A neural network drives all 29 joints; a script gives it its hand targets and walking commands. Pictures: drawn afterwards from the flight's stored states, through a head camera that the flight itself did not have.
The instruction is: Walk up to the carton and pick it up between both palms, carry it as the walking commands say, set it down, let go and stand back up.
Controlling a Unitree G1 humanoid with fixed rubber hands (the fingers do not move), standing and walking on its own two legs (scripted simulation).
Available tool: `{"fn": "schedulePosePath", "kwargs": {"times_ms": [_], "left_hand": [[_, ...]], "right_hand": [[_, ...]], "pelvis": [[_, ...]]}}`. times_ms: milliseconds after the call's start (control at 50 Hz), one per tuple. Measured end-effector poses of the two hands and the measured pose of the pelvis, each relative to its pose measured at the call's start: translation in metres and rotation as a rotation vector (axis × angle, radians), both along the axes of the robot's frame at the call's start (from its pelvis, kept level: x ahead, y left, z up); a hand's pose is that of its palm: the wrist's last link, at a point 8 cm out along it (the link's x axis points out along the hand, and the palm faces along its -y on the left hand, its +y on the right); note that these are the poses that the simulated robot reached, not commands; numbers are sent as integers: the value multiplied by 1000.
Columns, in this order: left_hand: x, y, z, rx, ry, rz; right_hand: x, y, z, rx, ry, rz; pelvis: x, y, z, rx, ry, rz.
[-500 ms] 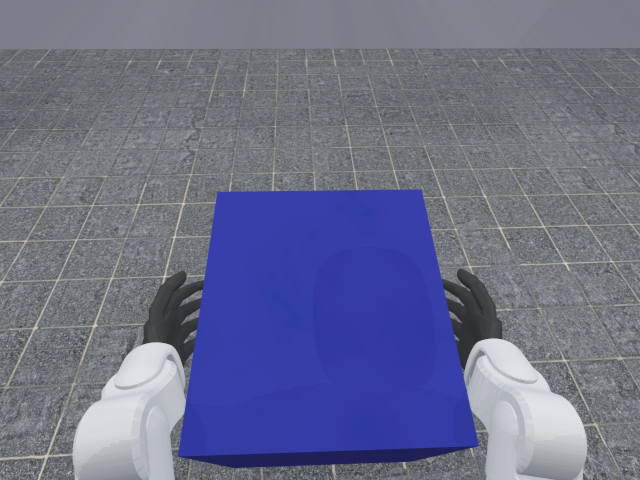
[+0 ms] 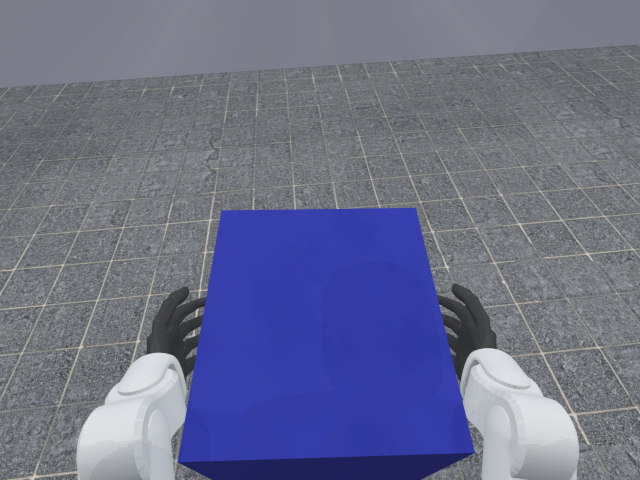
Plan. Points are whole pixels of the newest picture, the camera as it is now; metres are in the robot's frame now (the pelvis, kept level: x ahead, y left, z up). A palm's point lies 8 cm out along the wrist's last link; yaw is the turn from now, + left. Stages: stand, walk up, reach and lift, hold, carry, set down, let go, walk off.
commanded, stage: carry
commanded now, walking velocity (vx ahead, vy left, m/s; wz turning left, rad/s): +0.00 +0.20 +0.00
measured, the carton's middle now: (321, 353) +0.26 +0.00 +0.02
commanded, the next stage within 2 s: none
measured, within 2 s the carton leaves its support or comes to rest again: neither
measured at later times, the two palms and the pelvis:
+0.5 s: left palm (9, 398) +0.19 +0.31 +0.10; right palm (336, 402) +0.18 -0.01 +0.09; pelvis -0.04 +0.15 +0.00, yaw -1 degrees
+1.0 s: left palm out of the picture +0.17 +0.34 +0.09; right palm (307, 418) +0.16 +0.01 +0.09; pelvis -0.07 +0.17 +0.00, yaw -1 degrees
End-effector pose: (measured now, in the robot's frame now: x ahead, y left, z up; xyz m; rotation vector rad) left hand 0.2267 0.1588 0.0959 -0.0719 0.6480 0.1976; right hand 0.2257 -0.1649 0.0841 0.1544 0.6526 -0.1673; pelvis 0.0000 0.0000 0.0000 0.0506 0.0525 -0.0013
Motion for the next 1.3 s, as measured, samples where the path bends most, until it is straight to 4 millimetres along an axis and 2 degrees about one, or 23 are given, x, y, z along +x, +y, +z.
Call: {"fn": "schedulePosePath", "kwargs": {"times_ms": [100,160,220,280,340,480,640,820,940,1080,1300], "left_hand": [[-6,47,0,-14,-30,21],[-9,82,-12,-31,-41,29],[-19,113,-24,-65,4,57],[-30,132,-26,-84,31,62],[-33,143,-19,-84,11,48],[-33,150,-1,-52,-39,-19],[-47,157,0,-30,-14,-46],[-59,176,-2,-50,-14,-4],[-61,180,-2,-54,-10,12],[-58,174,-2,-55,-11,8],[-46,153,-1,-50,-15,-5]], "right_hand": [[3,47,6,-21,-30,25],[2,82,1,-40,-41,34],[-3,114,-5,-71,6,60],[-12,132,-3,-86,32,64],[-21,143,3,-86,12,49],[-44,150,10,-57,-37,-17],[-65,158,6,-35,-13,-43],[-63,175,11,-55,-12,0],[-61,179,11,-58,-8,15],[-60,173,11,-58,-9,10],[-52,153,10,-54,-13,-2]], "pelvis": [[-9,40,-2,1,10,17],[-13,72,-13,-19,11,26],[-20,94,-12,-43,8,21],[-27,111,-6,-67,7,16],[-33,125,-3,-71,11,11],[-43,149,-3,-56,21,-13],[-55,164,-2,-56,-5,-23],[-64,171,-2,-56,-11,-17],[-67,172,-1,-59,-13,-12],[-66,167,0,-59,-14,-10],[-57,150,0,-54,-15,-12]]}}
